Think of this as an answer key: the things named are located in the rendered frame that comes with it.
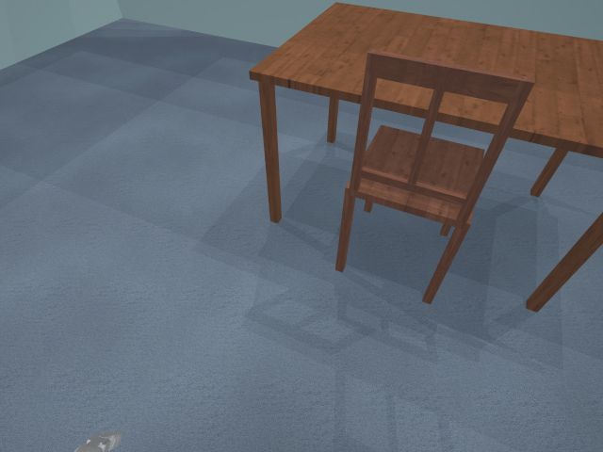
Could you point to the chair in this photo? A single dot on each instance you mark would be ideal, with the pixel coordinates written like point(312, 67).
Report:
point(422, 175)

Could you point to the table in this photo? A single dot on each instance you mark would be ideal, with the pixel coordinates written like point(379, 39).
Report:
point(564, 109)

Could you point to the robot left hand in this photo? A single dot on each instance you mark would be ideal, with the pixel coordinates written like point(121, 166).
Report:
point(101, 442)

